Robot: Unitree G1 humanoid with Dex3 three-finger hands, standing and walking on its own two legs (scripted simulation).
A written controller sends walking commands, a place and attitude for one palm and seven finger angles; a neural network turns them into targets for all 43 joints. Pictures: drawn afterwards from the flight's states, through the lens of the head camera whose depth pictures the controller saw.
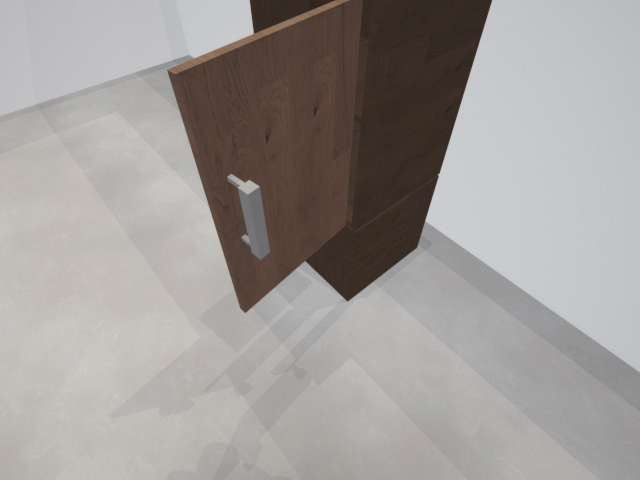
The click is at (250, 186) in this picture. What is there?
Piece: cupboard door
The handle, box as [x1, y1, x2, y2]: [227, 174, 269, 259]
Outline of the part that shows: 231,174 227,176 228,181 238,188 248,233 247,236 245,234 241,237 242,240 251,247 252,253 260,259 269,252 259,186 249,180 243,182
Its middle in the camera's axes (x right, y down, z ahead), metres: -0.13 -0.04 +0.70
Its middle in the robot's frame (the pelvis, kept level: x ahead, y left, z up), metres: +0.54 +0.17 -0.03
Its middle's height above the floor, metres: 0.75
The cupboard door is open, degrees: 98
